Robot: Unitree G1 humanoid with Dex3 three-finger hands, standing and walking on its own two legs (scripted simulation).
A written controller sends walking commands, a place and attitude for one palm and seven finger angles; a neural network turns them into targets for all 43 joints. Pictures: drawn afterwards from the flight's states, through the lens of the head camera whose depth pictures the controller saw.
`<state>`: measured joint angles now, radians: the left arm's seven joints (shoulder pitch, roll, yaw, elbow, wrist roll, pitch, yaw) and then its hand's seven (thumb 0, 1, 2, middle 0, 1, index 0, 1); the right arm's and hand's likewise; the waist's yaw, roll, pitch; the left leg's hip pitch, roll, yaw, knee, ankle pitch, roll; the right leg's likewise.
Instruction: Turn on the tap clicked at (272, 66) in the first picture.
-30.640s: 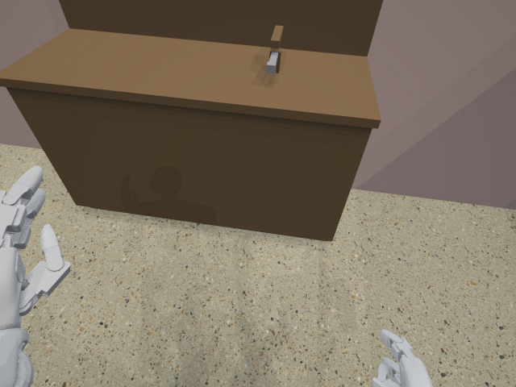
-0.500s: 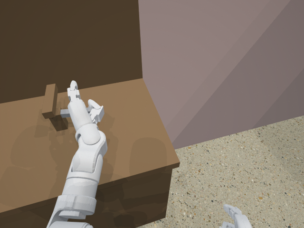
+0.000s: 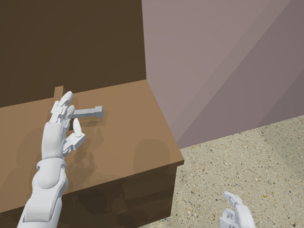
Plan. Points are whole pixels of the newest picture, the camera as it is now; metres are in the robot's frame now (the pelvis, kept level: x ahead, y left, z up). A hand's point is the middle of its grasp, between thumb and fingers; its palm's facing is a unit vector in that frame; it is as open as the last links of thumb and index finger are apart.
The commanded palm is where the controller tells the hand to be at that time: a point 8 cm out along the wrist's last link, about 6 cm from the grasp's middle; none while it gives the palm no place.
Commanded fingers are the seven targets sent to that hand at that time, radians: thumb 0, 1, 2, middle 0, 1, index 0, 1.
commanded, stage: draw the hand back beside the body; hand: left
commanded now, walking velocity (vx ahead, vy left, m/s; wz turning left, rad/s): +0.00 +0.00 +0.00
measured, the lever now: (99, 111) +0.46 +0.23 +0.03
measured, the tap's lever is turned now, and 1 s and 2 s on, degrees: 79 79 79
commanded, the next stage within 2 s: step back with the hand held close in 0.84 s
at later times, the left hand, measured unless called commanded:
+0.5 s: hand (50, 150) +0.23 +0.24 +0.15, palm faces +0.40 -0.86 -0.32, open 7.4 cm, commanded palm +0.18 +0.28 +0.16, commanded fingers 0.00 0.90 0.90 -0.20 -0.30 -0.20 -0.30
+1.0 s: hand (44, 156) +0.21 +0.24 +0.16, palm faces +0.43 -0.83 -0.35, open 7.4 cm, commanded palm +0.17 +0.28 +0.17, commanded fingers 0.00 0.90 0.90 -0.20 -0.30 -0.20 -0.30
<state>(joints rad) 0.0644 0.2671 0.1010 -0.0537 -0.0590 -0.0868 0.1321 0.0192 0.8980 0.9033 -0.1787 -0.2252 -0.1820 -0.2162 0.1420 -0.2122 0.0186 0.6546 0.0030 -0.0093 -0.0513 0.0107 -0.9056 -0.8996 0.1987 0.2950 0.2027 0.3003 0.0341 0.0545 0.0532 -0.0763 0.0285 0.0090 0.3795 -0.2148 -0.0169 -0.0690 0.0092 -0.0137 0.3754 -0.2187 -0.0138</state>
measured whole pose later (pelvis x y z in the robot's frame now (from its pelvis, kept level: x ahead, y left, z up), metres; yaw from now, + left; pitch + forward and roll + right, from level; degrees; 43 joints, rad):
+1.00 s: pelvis +0.01 +0.00 +0.00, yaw +1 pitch -4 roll -1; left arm 0.41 0.32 0.27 -0.39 -0.07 -0.11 0.12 0.02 0.89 0.90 -0.21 -0.31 -0.21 -0.30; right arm 0.17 -0.22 0.00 0.64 0.00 -0.07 -0.06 0.01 -0.90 -0.90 0.20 0.30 0.20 0.30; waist 0.06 0.07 0.04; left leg -0.11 0.03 -0.02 0.44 -0.26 -0.02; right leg -0.08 0.01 -0.04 0.41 -0.26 -0.02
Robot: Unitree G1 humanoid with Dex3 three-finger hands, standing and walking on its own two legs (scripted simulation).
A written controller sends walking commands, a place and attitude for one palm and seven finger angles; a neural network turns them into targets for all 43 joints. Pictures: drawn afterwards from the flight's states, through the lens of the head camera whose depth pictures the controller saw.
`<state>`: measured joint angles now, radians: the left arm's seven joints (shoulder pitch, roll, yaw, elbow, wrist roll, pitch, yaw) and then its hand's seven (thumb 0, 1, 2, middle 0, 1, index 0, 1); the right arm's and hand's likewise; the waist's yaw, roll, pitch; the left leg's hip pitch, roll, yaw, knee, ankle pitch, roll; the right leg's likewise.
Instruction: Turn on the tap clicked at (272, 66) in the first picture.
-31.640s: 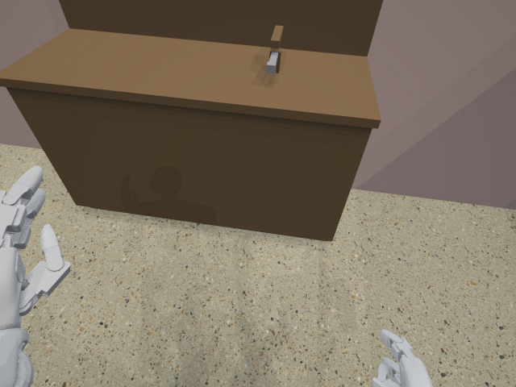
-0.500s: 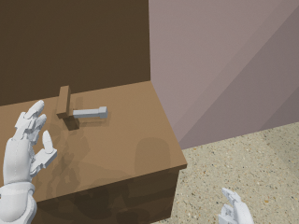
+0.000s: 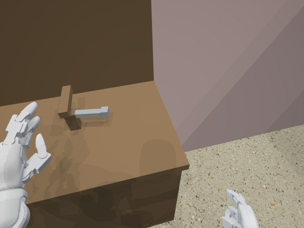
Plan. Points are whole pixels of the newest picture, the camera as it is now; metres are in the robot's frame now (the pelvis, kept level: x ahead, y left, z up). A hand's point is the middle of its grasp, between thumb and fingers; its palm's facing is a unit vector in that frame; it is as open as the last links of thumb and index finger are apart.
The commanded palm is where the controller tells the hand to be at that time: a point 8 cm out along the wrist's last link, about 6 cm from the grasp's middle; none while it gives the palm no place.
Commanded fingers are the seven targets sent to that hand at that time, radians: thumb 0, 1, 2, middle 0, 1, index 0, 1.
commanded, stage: step back with the hand held close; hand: left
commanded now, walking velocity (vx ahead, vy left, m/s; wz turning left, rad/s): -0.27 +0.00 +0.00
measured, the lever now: (105, 112) +0.45 +0.23 +0.04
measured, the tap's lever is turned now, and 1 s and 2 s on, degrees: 79 79 79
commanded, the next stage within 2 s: stop stepping back and stand still in 1.20 s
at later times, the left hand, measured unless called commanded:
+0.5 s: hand (22, 186) +0.14 +0.26 +0.16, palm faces +0.37 -0.82 -0.45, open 7.4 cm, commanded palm +0.10 +0.30 +0.17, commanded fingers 0.00 0.90 0.90 -0.20 -0.30 -0.20 -0.30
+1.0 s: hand out of the picture +0.07 +0.26 +0.16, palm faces +0.42 -0.82 -0.39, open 7.4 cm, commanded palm +0.02 +0.31 +0.17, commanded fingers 0.00 0.90 0.90 -0.20 -0.30 -0.20 -0.30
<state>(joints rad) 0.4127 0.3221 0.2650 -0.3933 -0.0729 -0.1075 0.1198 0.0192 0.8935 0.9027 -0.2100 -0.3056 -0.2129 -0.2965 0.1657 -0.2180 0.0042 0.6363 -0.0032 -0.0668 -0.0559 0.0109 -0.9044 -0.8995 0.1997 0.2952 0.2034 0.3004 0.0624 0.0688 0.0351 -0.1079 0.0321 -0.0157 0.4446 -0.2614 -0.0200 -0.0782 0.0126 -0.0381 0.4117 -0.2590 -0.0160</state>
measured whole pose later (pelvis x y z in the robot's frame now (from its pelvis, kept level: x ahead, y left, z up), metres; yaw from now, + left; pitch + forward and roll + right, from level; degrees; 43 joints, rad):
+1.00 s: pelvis -0.13 +0.02 -0.02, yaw +3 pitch +0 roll +0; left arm 0.49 0.36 0.32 -0.55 -0.04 -0.22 0.15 0.02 0.89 0.90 -0.21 -0.31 -0.21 -0.30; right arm 0.18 -0.20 -0.01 0.61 -0.01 -0.06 -0.05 0.01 -0.90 -0.90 0.20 0.30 0.20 0.30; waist 0.01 -0.01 0.04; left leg -0.42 0.00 0.00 0.69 -0.31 0.00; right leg -0.40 0.00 0.03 0.58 -0.19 0.01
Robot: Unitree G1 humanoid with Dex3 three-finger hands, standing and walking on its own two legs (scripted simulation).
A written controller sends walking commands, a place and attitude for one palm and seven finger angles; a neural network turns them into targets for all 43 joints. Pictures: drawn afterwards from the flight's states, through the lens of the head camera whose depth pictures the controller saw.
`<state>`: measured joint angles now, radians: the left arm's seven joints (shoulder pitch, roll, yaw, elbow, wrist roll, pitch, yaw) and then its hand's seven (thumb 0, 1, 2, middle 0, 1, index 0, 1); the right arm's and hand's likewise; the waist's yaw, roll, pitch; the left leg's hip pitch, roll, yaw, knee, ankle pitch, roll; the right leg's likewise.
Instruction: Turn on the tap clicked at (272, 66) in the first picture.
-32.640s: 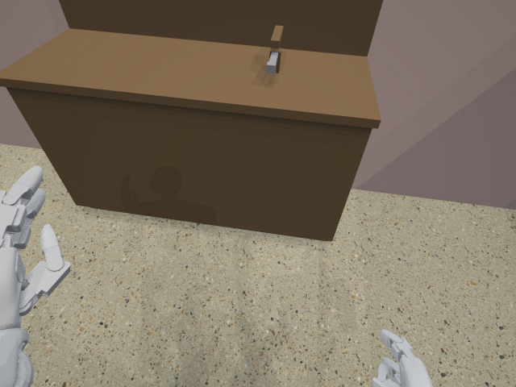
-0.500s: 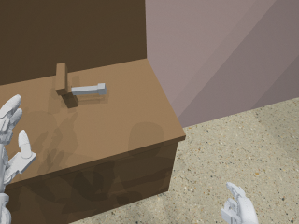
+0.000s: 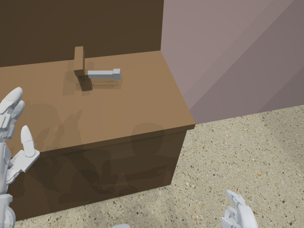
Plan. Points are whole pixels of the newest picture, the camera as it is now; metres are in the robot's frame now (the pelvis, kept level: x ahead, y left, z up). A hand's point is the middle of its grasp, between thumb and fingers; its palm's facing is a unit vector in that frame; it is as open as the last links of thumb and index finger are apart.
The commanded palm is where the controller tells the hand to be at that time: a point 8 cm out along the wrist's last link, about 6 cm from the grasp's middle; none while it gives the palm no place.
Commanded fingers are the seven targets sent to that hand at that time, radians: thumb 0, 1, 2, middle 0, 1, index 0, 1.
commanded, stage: step back with the hand held close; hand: left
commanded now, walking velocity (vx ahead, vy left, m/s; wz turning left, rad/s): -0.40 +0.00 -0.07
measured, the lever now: (117, 74) +0.59 +0.17 +0.05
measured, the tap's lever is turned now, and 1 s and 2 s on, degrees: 79 79 79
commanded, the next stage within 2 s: stop stepping back and stand still in 0.20 s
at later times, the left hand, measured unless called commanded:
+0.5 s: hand (7, 220) +0.11 +0.23 +0.17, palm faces +0.29 -0.86 -0.42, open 7.4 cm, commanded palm +0.05 +0.28 +0.19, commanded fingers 0.00 0.90 0.90 -0.20 -0.30 -0.20 -0.30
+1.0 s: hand out of the picture +0.07 +0.24 +0.18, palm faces +0.42 -0.82 -0.40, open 7.4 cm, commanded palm +0.02 +0.27 +0.19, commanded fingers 0.00 0.90 0.90 -0.20 -0.30 -0.20 -0.30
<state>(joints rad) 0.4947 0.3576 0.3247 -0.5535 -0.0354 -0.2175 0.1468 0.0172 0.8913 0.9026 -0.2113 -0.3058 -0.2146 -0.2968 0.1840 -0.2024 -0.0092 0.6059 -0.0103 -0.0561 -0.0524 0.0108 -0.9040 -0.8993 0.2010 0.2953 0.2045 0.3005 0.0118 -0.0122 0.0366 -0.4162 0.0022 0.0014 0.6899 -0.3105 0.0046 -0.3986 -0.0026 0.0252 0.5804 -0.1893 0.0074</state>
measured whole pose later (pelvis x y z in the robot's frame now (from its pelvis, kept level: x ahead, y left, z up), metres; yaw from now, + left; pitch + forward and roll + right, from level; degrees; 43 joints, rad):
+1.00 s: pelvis -0.14 +0.00 +0.01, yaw -1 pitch -3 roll +0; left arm 0.46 0.37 0.35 -0.42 -0.04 -0.12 0.17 0.02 0.89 0.90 -0.21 -0.31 -0.21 -0.30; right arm 0.27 -0.16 0.03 0.64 0.00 -0.11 -0.06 0.01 -0.90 -0.90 0.20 0.30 0.20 0.30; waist -0.02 0.02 -0.03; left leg -0.23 0.04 0.03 0.56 -0.28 0.00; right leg -0.28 0.03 -0.04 0.63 -0.39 -0.01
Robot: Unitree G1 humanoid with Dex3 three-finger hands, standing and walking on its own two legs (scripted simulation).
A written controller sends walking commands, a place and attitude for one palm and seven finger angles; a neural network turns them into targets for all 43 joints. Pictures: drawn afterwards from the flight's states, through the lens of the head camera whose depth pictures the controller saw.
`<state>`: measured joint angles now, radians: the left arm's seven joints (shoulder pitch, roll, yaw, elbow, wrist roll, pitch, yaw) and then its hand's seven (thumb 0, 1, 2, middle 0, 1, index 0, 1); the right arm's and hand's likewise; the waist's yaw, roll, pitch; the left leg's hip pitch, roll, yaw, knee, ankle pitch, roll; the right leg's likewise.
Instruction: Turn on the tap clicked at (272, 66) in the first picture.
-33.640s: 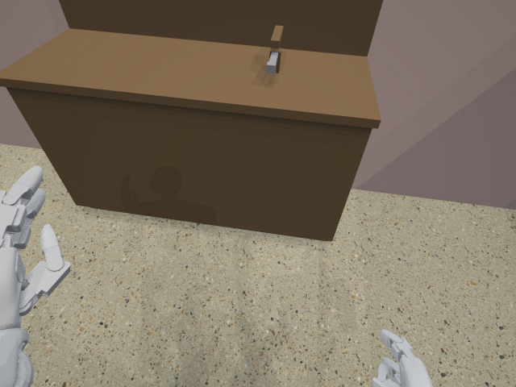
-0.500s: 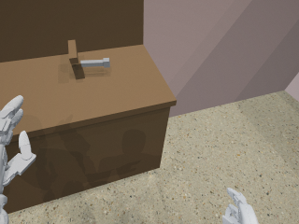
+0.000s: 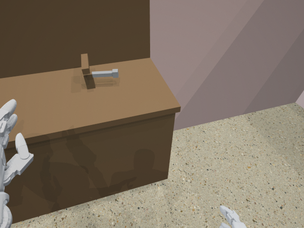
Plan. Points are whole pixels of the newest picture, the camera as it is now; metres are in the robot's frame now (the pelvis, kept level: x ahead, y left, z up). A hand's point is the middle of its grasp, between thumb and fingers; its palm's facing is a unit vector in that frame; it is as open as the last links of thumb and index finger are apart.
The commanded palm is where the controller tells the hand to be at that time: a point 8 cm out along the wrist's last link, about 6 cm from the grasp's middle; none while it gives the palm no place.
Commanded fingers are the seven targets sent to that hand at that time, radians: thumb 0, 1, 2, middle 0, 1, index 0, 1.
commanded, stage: stop stepping back and stand still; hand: left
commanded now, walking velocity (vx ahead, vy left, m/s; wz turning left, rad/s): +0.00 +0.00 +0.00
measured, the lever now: (115, 73) +0.73 +0.19 +0.05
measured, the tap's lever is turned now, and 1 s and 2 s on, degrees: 79 79 79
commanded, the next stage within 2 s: stand and check the lever's angle in 0.52 s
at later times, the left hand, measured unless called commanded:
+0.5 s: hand (47, 140) +0.26 +0.24 +0.17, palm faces +0.37 -0.85 -0.38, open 7.4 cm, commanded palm +0.20 +0.28 +0.18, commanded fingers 0.00 0.90 0.90 -0.20 -0.30 -0.20 -0.30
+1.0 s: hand (36, 144) +0.25 +0.26 +0.16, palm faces +0.38 -0.85 -0.36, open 7.4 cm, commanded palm +0.20 +0.30 +0.18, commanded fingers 0.00 0.90 0.90 -0.20 -0.30 -0.20 -0.30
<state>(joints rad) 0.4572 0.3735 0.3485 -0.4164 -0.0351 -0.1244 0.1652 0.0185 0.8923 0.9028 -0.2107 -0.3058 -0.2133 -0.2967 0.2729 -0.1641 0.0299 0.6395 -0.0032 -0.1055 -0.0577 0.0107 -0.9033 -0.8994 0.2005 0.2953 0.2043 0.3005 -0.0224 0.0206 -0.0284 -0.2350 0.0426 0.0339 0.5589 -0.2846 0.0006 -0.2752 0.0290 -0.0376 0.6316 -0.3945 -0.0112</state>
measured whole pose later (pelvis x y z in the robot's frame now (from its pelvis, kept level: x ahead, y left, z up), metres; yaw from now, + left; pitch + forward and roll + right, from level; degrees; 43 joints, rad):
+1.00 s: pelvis +0.03 +0.02 +0.01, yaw -1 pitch -1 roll -1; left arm 0.47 0.35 0.31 -0.44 -0.06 -0.12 0.15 0.02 0.89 0.90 -0.21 -0.31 -0.21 -0.30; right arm 0.20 -0.21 0.01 0.61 0.00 -0.06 -0.07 0.01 -0.90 -0.90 0.20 0.30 0.20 0.30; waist 0.01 0.02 0.01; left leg -0.19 0.01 0.06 0.44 -0.24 0.03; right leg -0.17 0.03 0.00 0.39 -0.21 -0.01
